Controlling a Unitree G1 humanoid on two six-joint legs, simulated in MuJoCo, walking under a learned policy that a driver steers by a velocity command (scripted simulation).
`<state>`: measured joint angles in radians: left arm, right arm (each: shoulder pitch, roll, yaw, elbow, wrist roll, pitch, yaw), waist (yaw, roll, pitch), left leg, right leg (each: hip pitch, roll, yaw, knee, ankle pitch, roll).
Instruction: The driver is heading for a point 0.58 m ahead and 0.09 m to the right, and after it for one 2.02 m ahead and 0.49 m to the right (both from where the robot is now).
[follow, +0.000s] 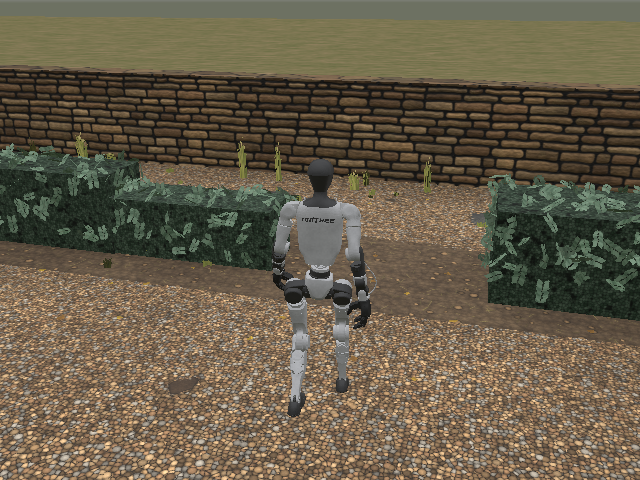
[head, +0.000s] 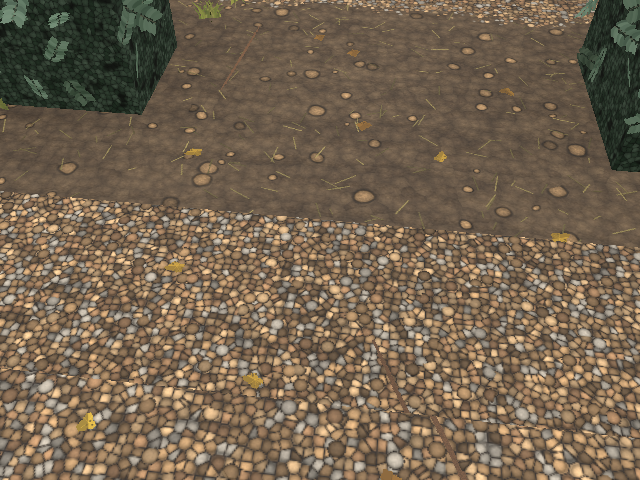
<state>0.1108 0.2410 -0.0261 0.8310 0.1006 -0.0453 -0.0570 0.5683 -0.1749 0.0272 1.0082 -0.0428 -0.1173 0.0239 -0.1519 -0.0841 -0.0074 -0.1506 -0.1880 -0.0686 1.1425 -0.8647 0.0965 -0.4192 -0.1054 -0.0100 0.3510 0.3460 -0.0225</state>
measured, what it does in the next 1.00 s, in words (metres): goes down, turning right: right foot 0.17 m lower, then left foot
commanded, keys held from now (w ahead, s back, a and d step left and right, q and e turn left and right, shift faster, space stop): w+e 0.38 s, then w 0.16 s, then no key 0.46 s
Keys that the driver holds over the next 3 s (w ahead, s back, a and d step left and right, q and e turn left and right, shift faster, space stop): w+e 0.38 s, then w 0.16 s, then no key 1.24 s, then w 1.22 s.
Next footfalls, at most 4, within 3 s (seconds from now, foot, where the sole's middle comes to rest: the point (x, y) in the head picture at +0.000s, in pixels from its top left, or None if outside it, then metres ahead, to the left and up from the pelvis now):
0.02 right None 0.18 -0.12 -0.82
0.40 left None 0.48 0.04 -0.82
0.80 right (393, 470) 0.53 -0.22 -0.82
2.58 left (297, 347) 0.97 -0.06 -0.99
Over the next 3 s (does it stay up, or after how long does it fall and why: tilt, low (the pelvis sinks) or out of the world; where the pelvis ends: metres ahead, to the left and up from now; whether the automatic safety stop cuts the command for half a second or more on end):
stays up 1.01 -0.22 -0.23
